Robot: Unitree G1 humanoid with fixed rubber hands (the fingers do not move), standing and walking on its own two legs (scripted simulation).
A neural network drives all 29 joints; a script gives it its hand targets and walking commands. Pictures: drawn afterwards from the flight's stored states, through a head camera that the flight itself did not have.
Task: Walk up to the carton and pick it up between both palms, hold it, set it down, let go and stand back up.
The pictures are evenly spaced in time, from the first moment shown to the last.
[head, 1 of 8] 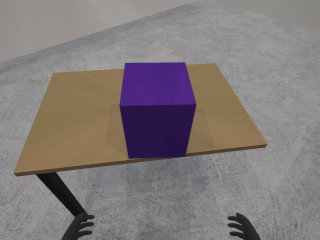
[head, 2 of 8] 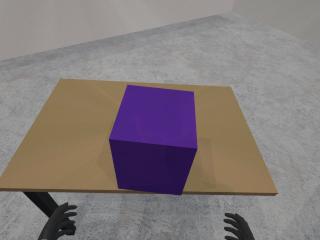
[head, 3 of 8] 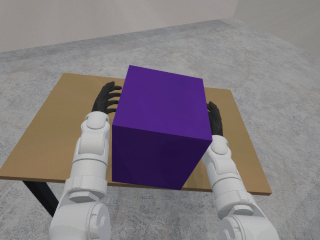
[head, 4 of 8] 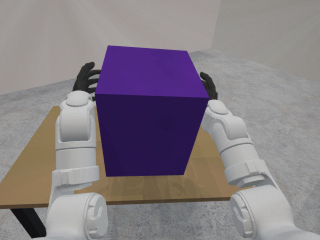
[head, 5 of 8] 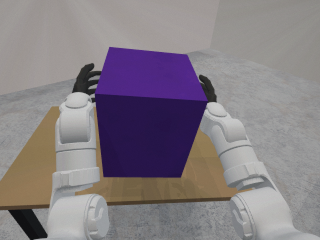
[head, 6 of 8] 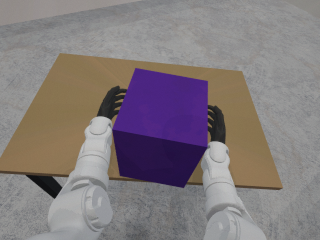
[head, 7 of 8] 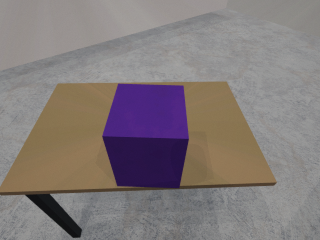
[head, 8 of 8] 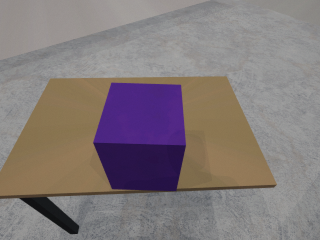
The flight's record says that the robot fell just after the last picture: no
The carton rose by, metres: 0.21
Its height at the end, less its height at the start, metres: +0.00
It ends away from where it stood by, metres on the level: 0.01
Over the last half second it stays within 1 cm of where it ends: yes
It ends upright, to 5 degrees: yes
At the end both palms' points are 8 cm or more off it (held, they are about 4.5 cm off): yes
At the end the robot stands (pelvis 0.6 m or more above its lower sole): yes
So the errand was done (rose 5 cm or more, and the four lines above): yes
